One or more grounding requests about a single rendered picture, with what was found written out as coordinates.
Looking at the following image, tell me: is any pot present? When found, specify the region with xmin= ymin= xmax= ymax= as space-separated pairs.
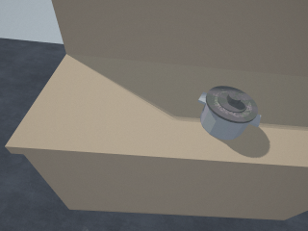
xmin=197 ymin=91 xmax=261 ymax=141

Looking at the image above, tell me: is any knob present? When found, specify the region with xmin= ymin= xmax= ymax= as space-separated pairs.
xmin=226 ymin=91 xmax=242 ymax=105

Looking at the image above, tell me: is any table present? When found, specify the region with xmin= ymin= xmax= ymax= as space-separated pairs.
xmin=5 ymin=0 xmax=308 ymax=220

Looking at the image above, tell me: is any lid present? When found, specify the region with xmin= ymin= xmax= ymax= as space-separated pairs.
xmin=205 ymin=86 xmax=258 ymax=124

